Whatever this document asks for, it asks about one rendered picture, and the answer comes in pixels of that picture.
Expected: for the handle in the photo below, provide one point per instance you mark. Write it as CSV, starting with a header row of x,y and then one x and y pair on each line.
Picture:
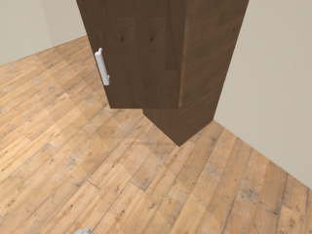
x,y
101,67

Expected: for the cupboard door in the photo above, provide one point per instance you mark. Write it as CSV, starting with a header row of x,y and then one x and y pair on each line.
x,y
142,48

